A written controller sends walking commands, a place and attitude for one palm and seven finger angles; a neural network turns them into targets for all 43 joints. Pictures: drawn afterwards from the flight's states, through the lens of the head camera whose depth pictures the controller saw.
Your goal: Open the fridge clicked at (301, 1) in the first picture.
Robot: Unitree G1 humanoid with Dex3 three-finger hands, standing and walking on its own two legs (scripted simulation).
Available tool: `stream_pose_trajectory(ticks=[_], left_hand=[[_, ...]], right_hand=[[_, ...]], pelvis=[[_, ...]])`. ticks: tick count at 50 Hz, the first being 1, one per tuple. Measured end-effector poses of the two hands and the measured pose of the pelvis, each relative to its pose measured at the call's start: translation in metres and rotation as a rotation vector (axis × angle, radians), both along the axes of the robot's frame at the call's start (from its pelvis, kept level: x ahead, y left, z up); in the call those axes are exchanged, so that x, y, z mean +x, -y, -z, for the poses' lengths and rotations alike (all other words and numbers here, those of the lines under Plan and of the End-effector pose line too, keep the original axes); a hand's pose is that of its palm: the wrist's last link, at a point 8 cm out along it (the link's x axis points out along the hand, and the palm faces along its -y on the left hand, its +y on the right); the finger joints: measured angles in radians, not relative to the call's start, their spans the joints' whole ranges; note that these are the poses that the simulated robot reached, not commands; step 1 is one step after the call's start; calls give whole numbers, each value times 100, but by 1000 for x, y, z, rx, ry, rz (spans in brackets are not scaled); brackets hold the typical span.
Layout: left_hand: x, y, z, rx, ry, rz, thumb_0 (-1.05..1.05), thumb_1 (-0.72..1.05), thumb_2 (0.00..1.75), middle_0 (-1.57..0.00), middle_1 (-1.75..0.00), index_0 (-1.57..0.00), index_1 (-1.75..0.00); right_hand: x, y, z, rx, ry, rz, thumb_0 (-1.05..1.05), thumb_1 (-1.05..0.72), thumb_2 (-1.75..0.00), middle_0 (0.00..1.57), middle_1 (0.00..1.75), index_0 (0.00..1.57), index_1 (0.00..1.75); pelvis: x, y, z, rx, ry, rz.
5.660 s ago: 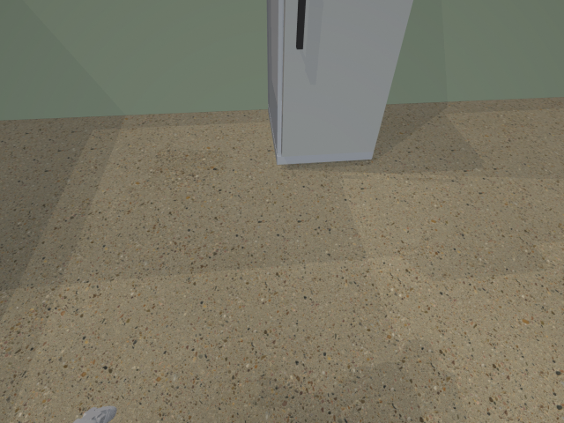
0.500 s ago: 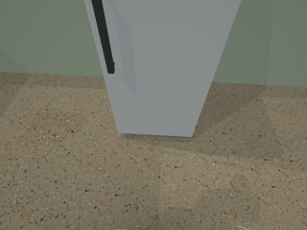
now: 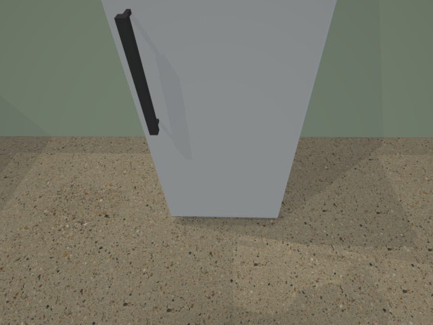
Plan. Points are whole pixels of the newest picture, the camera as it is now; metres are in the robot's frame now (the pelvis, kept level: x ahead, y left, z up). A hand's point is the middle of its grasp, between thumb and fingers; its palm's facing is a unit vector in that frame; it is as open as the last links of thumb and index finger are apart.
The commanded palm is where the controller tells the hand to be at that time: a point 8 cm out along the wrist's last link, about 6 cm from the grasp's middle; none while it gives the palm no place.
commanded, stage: take the last steps up to it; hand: left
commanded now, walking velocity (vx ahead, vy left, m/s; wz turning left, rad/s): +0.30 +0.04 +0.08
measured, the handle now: (143, 80) +0.69 +0.23 +0.10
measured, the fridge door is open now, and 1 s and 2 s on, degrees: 0 0 0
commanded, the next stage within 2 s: come to a stop and stand still in 0.44 s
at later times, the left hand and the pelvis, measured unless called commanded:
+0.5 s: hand out of the picture +0.05 +0.18 -0.18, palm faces +0.18 -0.97 -0.14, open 7.3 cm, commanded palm none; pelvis +0.17 +0.04 -0.01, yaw +3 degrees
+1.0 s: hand (138, 259) +0.30 +0.21 -0.15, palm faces +0.05 -0.96 -0.28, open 7.3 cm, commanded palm none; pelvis +0.21 +0.01 +0.00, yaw +1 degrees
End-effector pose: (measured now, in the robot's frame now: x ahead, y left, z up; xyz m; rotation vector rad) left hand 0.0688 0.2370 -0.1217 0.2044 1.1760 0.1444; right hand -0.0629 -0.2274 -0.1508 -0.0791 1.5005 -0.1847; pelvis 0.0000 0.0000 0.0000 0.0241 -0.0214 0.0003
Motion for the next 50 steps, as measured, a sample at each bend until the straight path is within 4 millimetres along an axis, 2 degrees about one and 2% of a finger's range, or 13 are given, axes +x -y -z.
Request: stream_pose_trajectory(ticks=[2, 5, 9, 13, 20, 24, 26, 28, 31, 35, 39, 44, 50], left_hand=[[6, 10, -2, -6, 25, -20, 1, 91, 90, -20, -30, -20, -30], [2, 18, -6, -5, 6, -74, 0, 92, 90, -21, -30, -20, -30], [-13, 22, -8, -6, -92, -104, 0, 94, 90, -21, -30, -20, -30], [-29, 29, -5, -37, -197, -139, 0, 93, 90, -20, -30, -20, -30], [-41, 30, 6, -102, -350, -228, 1, 92, 90, -21, -30, -20, -30], [-30, 15, 23, -131, -424, -259, 1, 91, 90, -21, -30, -20, -30], [-15, 3, 30, -133, -441, -255, 1, 91, 90, -21, -30, -20, -30], [10, -11, 30, -121, -418, -235, 1, 91, 90, -21, -30, -20, -30], [59, -30, 27, -94, -337, -199, 1, 91, 90, -20, -30, -20, -30], [125, -46, 21, -60, -210, -155, 1, 91, 90, -20, -30, -20, -30], [175, -52, 16, -36, -116, -119, 0, 91, 90, -20, -30, -20, -30], [211, -47, 6, -2, -52, -83, 0, 91, 90, -20, -30, -20, -30], [219, -22, -1, 53, -18, -47, 0, 91, 90, -20, -30, -20, -30]], right_hand=[[5, 5, 1, 15, -33, -11, 0, -91, -90, 20, 30, 20, 30], [32, 12, -6, 23, -21, -23, 1, -91, -90, 20, 30, 20, 30], [85, 17, -14, 16, 59, -37, 1, -91, -90, 20, 30, 20, 30], [145, 13, -17, 13, 128, -69, 1, -91, -90, 20, 30, 19, 30], [261, -17, -19, 9, 229, -177, 0, -92, -90, 20, 30, 19, 30], [328, -44, -14, -15, 313, -231, 0, -92, -90, 20, 30, 19, 30], [349, -56, -14, -27, 349, -235, 0, -92, -90, 20, 30, 19, 30], [358, -65, -18, -28, 364, -221, 0, -92, -90, 20, 30, 20, 30], [361, -74, -24, -33, 360, -179, 0, -92, -90, 20, 30, 20, 30], [364, -69, -30, -62, 342, -152, -2, -95, -90, 20, 30, 20, 30], [357, -59, -29, -74, 292, -131, -2, -95, -90, 21, 30, 20, 30], [338, -40, -22, -67, 236, -96, -1, -93, -90, 20, 30, 20, 30], [308, -8, 0, -21, 177, -48, 0, -92, -90, 20, 30, 20, 30]], pelvis=[[10, 6, -1, -8, 7, -17], [27, 12, -8, -2, 8, -19], [51, 15, -16, -3, 1, -25], [76, 11, -18, -12, -6, -35], [127, -14, -10, -33, -15, -55], [162, -37, 6, -46, -16, -55], [174, -45, 10, -32, -10, -52], [184, -51, 6, -23, -2, -36], [197, -58, -2, -15, 2, -25], [208, -61, -8, -12, 1, -26], [214, -56, -9, -16, 4, -27], [215, -41, -8, -20, 3, -23], [210, -11, 0, 3, -7, -12]])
